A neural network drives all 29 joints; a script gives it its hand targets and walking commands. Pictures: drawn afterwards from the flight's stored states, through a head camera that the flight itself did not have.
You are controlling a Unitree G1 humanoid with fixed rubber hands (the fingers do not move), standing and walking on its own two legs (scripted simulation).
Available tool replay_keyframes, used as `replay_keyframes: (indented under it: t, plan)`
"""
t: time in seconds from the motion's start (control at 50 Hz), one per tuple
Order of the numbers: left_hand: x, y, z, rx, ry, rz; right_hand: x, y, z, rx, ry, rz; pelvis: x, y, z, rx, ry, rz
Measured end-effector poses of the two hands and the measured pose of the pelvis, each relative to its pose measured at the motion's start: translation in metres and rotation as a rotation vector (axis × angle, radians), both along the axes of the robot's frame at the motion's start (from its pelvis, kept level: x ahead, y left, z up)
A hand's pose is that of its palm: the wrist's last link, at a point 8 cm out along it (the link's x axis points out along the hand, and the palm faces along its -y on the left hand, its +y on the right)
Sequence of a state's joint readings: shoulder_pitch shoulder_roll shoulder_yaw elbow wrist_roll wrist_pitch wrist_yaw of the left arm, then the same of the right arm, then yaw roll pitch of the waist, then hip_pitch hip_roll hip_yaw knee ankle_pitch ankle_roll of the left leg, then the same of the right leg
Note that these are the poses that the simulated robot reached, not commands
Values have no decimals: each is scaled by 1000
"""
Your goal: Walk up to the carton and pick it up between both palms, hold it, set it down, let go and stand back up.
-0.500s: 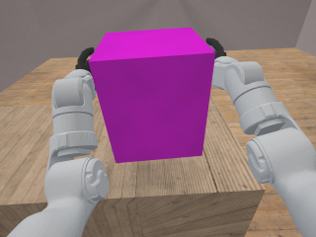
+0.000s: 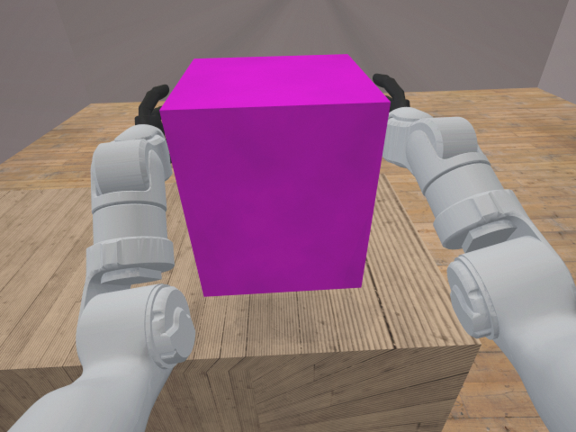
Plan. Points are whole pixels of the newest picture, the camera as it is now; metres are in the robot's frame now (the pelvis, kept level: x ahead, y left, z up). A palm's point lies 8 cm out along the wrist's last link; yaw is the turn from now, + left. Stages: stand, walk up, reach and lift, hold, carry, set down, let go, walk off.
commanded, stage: hold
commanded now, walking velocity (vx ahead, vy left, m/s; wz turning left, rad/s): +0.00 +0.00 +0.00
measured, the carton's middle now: (277, 172) +0.38 +0.01 +0.26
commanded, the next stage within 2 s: none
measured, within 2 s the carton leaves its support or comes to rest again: neither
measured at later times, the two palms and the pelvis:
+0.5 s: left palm (156, 141) +0.38 +0.15 +0.31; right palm (398, 125) +0.37 -0.15 +0.32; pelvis +0.00 +0.00 +0.00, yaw +0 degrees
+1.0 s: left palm (155, 140) +0.38 +0.15 +0.31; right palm (398, 121) +0.37 -0.15 +0.32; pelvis +0.00 +0.00 +0.00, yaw +0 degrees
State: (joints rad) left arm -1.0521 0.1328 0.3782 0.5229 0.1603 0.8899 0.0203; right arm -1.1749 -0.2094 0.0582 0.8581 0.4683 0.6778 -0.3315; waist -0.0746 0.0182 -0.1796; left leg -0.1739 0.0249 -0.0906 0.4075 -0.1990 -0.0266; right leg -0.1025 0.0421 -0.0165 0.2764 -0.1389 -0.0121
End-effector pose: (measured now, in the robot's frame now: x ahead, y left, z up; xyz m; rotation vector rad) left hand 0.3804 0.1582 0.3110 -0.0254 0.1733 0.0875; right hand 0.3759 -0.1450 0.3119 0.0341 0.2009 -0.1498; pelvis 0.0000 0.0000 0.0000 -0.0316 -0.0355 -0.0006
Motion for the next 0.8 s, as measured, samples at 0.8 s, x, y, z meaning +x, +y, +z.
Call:
replay_keyframes:
  t: [0.8]
  plan:
    - [0,-3,3,7,-13,-15,-4,-2,12,-5,-3,-10,2,3,0,-2,8,-5]
